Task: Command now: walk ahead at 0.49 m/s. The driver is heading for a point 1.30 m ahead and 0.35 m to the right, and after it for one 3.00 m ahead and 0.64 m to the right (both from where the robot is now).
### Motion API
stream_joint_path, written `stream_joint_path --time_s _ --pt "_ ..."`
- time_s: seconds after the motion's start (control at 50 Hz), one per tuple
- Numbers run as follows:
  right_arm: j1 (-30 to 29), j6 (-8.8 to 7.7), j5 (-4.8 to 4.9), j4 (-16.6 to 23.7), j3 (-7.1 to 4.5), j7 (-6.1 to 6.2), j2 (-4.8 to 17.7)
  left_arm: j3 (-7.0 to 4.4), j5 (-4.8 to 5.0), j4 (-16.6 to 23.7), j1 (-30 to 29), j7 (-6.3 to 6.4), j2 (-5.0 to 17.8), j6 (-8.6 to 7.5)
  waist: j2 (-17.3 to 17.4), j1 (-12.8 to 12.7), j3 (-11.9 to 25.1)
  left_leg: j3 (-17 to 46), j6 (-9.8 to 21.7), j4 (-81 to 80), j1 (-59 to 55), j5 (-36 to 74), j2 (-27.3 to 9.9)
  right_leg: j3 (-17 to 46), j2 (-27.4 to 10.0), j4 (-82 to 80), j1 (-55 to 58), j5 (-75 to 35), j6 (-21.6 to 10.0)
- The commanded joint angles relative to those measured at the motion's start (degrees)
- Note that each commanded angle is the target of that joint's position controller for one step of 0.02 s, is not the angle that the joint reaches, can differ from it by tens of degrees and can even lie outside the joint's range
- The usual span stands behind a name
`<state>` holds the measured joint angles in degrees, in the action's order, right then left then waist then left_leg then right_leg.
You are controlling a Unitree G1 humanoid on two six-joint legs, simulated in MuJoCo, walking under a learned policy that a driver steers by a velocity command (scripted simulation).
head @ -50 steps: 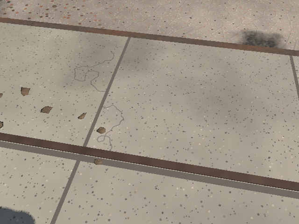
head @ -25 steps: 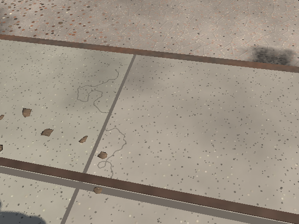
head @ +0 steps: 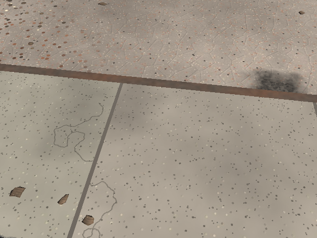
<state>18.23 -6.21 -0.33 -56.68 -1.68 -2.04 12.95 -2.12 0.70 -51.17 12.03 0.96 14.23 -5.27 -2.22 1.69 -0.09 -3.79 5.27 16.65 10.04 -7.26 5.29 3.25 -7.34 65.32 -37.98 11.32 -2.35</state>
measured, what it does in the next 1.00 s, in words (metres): walks ahead: right foot, then left foot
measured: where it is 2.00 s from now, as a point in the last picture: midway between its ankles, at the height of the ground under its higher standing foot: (185, 133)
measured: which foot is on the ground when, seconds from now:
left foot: down 0.00-0.32, up 0.34-0.84, down 0.86-1.00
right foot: up 0.00-0.28, down 0.30-0.88, up 0.90-1.00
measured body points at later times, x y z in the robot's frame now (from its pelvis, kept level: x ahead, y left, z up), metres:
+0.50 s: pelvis +0.28 -0.08 +0.00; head +0.29 -0.10 +0.45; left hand +0.33 +0.18 -0.12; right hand +0.37 -0.35 -0.14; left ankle +0.28 +0.08 -0.66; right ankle +0.30 -0.16 -0.74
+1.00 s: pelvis +0.55 -0.01 -0.01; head +0.58 +0.00 +0.44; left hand +0.59 +0.25 -0.16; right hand +0.66 -0.28 -0.12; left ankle +0.61 +0.07 -0.74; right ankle +0.46 -0.17 -0.65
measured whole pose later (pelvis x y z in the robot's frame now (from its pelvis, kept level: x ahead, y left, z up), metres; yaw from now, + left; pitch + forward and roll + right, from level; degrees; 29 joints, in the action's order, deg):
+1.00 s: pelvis +0.55 -0.01 -0.01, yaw -2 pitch +1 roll +0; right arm 9.1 -6.2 -0.1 -51.6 -3.1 -1.5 13.4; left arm -3.3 2.1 -55.7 18.3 0.5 14.5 -4.6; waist -2.1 -0.3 -1.5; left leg -5.8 3.2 26.8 19.3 -9.0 0.5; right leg 3.1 -2.7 68.1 -24.9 20.1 -3.1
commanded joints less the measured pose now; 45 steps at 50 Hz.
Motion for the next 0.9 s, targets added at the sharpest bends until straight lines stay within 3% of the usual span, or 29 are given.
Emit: stream_joint_path --time_s 0.02,0.1,0.2,0.24,0.26,0.28,0.3,0.32,0.34,0.36,0.38,0.4,0.42,0.46,0.52,0.64,0.72,0.78,0.82,0.84,0.86,0.88,0.9 --pt "-2.3 -1.04 0.05 3.11 -1.17 1.12 7.51 -0.79 -0.73 2.41 2.02 0.4 2.64 0.19 4.41 -2.69 -3.19 11.82 9.78 -11.86 6.23 3.88 -15.92 0.06 -2.39 -7.93 -1.18 -9.18 1.56" --pt "2.35 -0.28 0.98 2.15 -1.44 2.01 9.11 -0.39 -0.19 4.87 -7.32 -0.35 1.67 -0.5 4.36 0.68 -3.13 9.21 7.28 -10.92 0.92 4.8 -15.15 -2.08 0.16 -24.6 0.44 -17.54 2.01" --pt "6.55 0.93 1.53 0.25 -1.8 2.18 9.72 -0.15 0.56 7.7 -14.35 -2.11 2.45 -1.01 5.15 2.78 -4.74 10.19 6.48 -6.87 -8.33 3.33 -18.68 -2.44 1.84 -33.34 0.34 -12.51 0.99" --pt "6.06 1.53 1.57 0.15 -2.15 2.31 10.38 -0.53 0.58 8.07 -13.11 -2.7 3.69 -1.52 5.88 1.32 -3.96 11.0 5.58 -3.76 -10.88 6.14 -20.07 -2.92 2.77 -35.71 3.53 -7.83 -0.62" --pt "4.97 1.85 1.54 0.37 -2.26 2.33 10.8 -1.06 0.53 7.49 -10.12 -2.79 4.73 -1.76 6.52 -0.71 -2.38 10.51 4.85 -0.33 -11.03 12.56 -19.76 -4.12 4.12 -36.85 8.4 -6.13 -1.57" --pt "3.86 2.17 1.29 0.71 -1.99 2.32 10.22 -2.24 0.42 5.42 -3.1 -2.64 6.67 -1.91 6.13 -4.43 1.62 8.27 3.56 8.05 -10.05 22.11 -17.18 -5.68 6.1 -38.12 17.76 -5.61 -2.96" --pt "3.33 2.18 0.5 1.8 -1.07 2.28 8.04 -3.83 0.13 2.39 8.49 -2.2 10.64 -2.03 3.46 -8.86 9.68 5.09 1.6 23.11 -2.41 21.41 -13.66 -1.05 1.97 -36.55 34.34 -7.11 -5.95" --pt "9.06 1.01 0.27 2.83 0.92 1.76 1.62 -5.51 -0.83 0.79 16.67 -2.04 17.28 -1.57 -10.32 -8.29 18.44 0.43 -3.09 46.98 21.92 1.06 -4.26 23.26 -12.64 -39.26 58.35 -1.01 -14.73" --pt "9.34 -0.61 1.08 2.05 0.85 1.47 2.86 -4.35 -0.7 0.47 17.8 -2.27 13.34 -1.47 -13.05 -8.48 22.37 9.08 -2.69 56.85 30.85 -24.09 -2.22 39.3 -16.26 -47.65 61.52 3.65 -17.09" --pt "4.16 -1.47 2.64 3.47 -0.7 1.24 8.71 -3.09 -0.41 1.28 12.78 -2.28 9.62 -1.61 -8.82 -7.53 14.12 10.76 -1.34 60.74 35.78 -21.02 -5.94 31.86 -14.4 -48.17 54.78 4.16 -13.83" --pt "0.19 -1.63 2.81 4.64 -0.88 1.42 9.31 -2.32 -0.3 2.73 6.96 -2.27 7.52 -1.48 -4.77 -5.78 9.01 8.95 -0.87 59.11 34.97 -15.37 -9.26 23.25 -12.24 -49.12 46.28 -0.13 -11.9" --pt "-1.91 -1.29 1.99 4.91 -1.1 1.79 8.58 -1.7 -0.49 3.35 2.91 -2.58 5.65 -1.4 -1.17 -4.14 5.12 7.94 -1.14 55.4 32.64 -11.12 -11.28 17.36 -9.61 -51.39 38.49 -4.28 -10.9" --pt "-1.45 -0.47 1.42 4.86 -1.44 2.07 7.75 -1.27 -0.82 3.41 1.1 -2.82 4.32 -1.55 -1.95 -2.19 3.29 8.11 -1.35 51.85 29.12 -8.24 -13.03 13.01 -7.36 -53.45 33.42 -6.69 -9.83" --pt "0.69 1.05 1.24 4.13 -1.29 2.18 5.13 -1.26 -0.98 2.13 1.92 -3.1 4.02 -1.79 -2.51 -0.6 2.06 7.2 -2.13 49.25 25.38 -5.62 -13.38 8.56 -5.28 -56.09 28.85 -10.85 -10.11" --pt "-3.34 1.74 0.78 5.8 -1.65 2.44 5.17 -1.88 -1.04 0.23 5.14 -2.33 6.27 -1.88 -0.9 -0.64 -0.22 6.92 -3.44 42.88 30.16 0.22 -13.76 5.01 -5.14 -57.63 29.55 -17.67 -10.86" --pt "-16.03 1.17 0.9 9.53 -1.29 1.69 3.64 -1.91 -0.36 -1.96 10.04 -0.87 7.27 -0.95 -1.15 -4.04 -2.87 4.69 -4.09 22.98 30.27 13.61 -11.72 0.41 -3.58 -59.31 32.38 -14.88 -8.87" --pt "-22.15 0.75 1.41 11.69 -0.98 0.64 3.77 -2.18 0.07 -4.23 13.76 -0.6 7.63 -0.17 -1.2 -5.83 -5.22 4.3 -3.24 16.59 31.52 12.04 -10.6 0.49 -5.95 -57.65 38.98 -13.76 -8.76" --pt "-23.37 0.11 1.54 12.98 -1.1 -0.4 4.59 -2.69 0.31 -4.99 13.64 -0.16 8.31 0.62 -1.6 -4.86 -5.23 4.11 -1.38 13.8 30.22 6.68 -9.88 0.85 -8.13 -54.09 43.5 -17.9 -7.88" --pt "-18.58 -0.2 1.5 12.0 -2.02 -0.54 6.55 -3.03 0.27 -4.67 11.69 -0.06 9.28 1.09 -3.04 -1.75 -1.91 1.84 0.2 12.71 20.86 3.14 -7.22 0.0 -7.71 -48.47 43.77 -31.0 -6.7" --pt "-11.46 -0.29 1.33 9.88 -3.21 -0.25 8.38 -2.79 0.19 -4.47 10.81 -0.14 8.72 1.41 -2.78 2.06 2.13 0.39 1.41 11.7 10.15 3.27 -5.15 -1.19 -5.33 -40.04 41.41 -39.02 -5.6" --pt "-0.32 -0.33 1.03 6.94 -4.69 0.31 11.78 -2.0 -0.32 -3.57 10.16 -0.27 7.08 1.46 -0.89 6.59 9.41 4.39 3.81 13.48 -7.26 4.8 -8.74 -2.81 -2.07 -26.25 32.27 -34.44 -3.79" --pt "8.14 -0.04 -0.16 5.58 -6.2 0.85 17.93 -0.13 -0.87 -2.76 16.43 -0.88 0.84 0.54 11.58 5.61 19.54 27.2 11.59 12.73 -32.3 0.4 -24.75 -5.45 6.55 -2.55 9.02 -8.66 0.19" --pt "9.31 0.19 0.19 5.11 -5.1 0.76 14.56 0.16 0.45 -3.88 17.28 -1.14 0.32 -0.8 16.73 5.81 25.35 45.5 14.4 2.33 -35.61 -7.24 -30.19 3.17 10.92 8.96 -0.15 21.4 0.38"
Next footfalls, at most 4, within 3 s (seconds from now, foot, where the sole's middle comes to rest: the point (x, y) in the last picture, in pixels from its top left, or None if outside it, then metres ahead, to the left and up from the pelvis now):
0.30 right None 0.34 -0.17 -0.78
0.86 left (143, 208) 0.65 0.07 -0.78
1.44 right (197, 157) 0.92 -0.19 -0.78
1.92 left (179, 108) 1.27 -0.13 -0.78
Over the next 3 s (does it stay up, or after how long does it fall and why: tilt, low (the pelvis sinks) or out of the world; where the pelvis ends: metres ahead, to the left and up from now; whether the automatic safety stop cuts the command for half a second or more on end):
stays up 1.32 -0.26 0.01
